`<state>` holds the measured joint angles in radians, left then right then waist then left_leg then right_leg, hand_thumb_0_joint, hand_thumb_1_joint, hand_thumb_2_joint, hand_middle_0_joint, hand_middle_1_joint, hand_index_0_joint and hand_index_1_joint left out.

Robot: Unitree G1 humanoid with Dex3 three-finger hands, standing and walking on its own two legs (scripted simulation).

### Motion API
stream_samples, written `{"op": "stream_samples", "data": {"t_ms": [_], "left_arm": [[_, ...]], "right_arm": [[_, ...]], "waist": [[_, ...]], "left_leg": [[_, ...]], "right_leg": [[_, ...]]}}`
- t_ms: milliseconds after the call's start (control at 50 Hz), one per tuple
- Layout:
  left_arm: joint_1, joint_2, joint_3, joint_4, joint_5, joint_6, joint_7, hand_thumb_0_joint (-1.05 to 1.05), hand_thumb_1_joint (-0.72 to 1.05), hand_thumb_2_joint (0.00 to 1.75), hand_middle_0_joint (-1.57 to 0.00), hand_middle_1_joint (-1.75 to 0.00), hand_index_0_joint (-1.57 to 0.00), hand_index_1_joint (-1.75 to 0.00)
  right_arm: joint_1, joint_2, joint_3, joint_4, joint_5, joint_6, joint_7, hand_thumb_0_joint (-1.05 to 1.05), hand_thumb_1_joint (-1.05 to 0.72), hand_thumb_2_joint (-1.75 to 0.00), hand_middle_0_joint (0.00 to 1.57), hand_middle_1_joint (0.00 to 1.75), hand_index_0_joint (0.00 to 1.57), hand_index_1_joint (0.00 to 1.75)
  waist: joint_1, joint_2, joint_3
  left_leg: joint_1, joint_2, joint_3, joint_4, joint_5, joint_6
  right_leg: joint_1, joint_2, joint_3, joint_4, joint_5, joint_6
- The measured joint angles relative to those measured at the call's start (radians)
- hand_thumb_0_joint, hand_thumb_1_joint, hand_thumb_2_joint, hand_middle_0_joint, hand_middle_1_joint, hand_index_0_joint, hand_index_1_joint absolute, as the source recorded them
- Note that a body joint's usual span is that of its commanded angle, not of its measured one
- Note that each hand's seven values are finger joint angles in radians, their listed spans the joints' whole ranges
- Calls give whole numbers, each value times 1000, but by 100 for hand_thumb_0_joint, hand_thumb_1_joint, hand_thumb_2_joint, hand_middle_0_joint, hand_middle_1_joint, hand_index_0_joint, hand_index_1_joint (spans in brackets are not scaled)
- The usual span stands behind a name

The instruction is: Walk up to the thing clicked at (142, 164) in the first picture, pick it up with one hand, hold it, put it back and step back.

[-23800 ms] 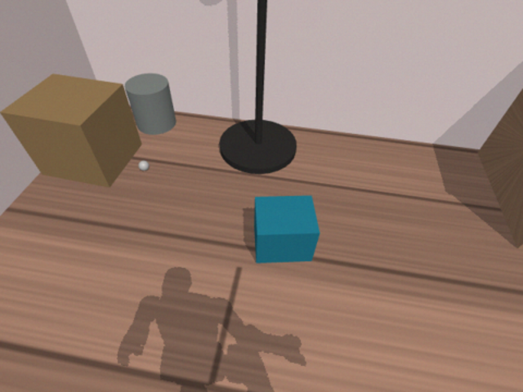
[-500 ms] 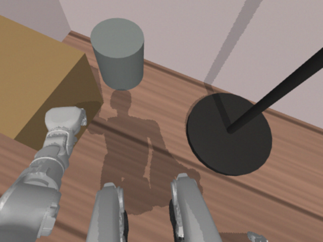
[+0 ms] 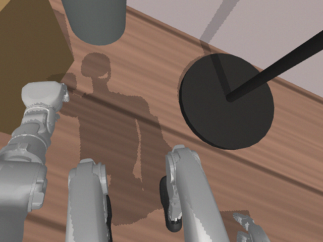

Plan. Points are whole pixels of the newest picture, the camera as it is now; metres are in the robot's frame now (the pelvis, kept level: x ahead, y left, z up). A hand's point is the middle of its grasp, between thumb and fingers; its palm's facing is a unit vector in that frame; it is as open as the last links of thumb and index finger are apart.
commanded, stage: crouch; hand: left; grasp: from above
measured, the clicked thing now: (51, 103) +0.48 +0.22 -0.19
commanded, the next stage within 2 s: lower in 0.74 s
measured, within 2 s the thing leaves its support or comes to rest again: neither
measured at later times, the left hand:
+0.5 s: hand (61, 109) +0.48 +0.21 -0.24, palm faces -0.45 -0.02 -0.89, open 7.0 cm
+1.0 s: hand (63, 110) +0.49 +0.22 -0.27, palm faces -0.47 -0.03 -0.88, open 6.9 cm
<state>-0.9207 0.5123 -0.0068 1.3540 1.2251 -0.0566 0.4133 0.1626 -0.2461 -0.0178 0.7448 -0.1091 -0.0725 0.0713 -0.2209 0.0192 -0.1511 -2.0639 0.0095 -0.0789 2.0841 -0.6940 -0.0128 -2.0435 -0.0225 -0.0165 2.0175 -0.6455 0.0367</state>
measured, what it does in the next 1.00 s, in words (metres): lowers itself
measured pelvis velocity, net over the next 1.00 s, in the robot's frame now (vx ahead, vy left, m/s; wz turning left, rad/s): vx -0.01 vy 0.00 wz -0.05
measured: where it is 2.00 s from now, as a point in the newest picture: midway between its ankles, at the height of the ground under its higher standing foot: (138, 222)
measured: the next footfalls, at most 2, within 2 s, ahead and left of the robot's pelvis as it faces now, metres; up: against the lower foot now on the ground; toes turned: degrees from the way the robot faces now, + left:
none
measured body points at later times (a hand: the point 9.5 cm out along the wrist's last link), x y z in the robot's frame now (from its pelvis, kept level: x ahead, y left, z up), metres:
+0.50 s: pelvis -0.01 +0.00 -0.07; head +0.23 +0.03 +0.30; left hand +0.50 +0.21 -0.19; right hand +0.01 -0.28 -0.18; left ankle +0.07 +0.12 -0.40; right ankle +0.09 -0.14 -0.40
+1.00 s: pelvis -0.01 +0.00 -0.10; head +0.24 +0.04 +0.27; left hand +0.51 +0.22 -0.22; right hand +0.01 -0.28 -0.20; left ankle +0.07 +0.12 -0.40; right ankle +0.09 -0.14 -0.40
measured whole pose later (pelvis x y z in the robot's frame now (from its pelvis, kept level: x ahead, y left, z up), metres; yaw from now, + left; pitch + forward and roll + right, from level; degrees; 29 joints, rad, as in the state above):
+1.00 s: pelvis -0.01 +0.00 -0.10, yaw -3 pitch +35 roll -7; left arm -1.10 0.67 0.03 1.59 1.26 -0.11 0.43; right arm 0.17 -0.28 0.08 0.75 -0.16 -0.09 0.15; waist -0.30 0.00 -0.04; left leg -2.32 0.00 -0.13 2.41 -0.71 -0.03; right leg -2.29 0.00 -0.04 2.31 -0.64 0.04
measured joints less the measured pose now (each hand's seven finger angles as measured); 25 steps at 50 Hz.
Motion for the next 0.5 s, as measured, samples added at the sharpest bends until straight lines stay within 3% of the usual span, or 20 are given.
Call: {"op": "stream_samples", "data": {"t_ms": [220,500], "left_arm": [[-72,43,13,74,-12,-15,-15,-4,29,45,-79,-57,-92,-56],[-128,97,43,157,23,-54,7,-4,31,42,-78,-58,-92,-55]], "right_arm": [[-2,-9,12,2,-17,-1,34,0,-92,-90,20,30,20,30],[21,-17,41,21,-35,2,53,0,-92,-90,20,30,20,30]], "waist": [[-19,-2,42],[-49,-5,79]], "left_leg": [[-79,2,-11,104,-7,-7],[-182,-2,-27,230,-2,-9]], "right_leg": [[-84,9,-2,102,0,-2],[-185,17,-6,216,13,0]]}}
